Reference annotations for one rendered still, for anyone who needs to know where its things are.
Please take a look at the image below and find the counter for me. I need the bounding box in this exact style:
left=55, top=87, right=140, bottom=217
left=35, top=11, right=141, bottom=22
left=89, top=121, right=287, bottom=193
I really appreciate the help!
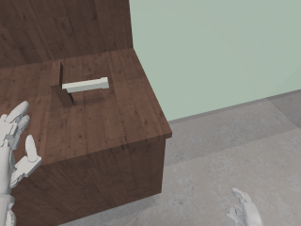
left=0, top=0, right=172, bottom=226

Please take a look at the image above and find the left robot hand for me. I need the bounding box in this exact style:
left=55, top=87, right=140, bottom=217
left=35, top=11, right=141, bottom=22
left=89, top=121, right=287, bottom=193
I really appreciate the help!
left=0, top=101, right=41, bottom=195

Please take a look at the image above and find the left robot forearm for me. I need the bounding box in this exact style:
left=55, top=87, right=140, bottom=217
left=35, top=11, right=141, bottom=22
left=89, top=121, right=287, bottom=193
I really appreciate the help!
left=0, top=194, right=17, bottom=226

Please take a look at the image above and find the right robot hand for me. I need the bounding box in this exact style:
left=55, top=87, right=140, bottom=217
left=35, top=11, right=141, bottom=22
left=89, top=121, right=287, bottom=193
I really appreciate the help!
left=227, top=187, right=263, bottom=226

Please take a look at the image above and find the tap lever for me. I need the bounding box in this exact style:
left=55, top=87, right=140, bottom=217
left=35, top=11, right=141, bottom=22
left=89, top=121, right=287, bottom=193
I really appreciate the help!
left=62, top=77, right=109, bottom=93

